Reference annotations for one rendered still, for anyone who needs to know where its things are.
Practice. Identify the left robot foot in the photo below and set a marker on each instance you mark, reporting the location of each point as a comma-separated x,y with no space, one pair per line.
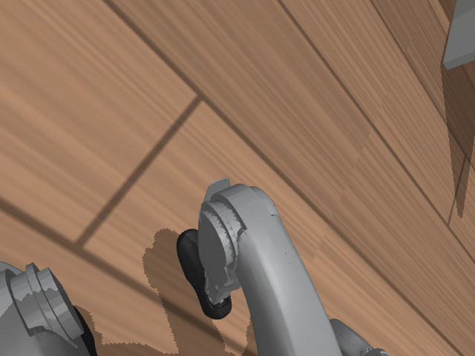
87,336

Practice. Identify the right robot hand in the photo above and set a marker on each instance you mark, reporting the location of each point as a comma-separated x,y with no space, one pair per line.
350,342

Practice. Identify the right robot foot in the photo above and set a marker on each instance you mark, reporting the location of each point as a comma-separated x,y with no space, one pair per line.
187,252

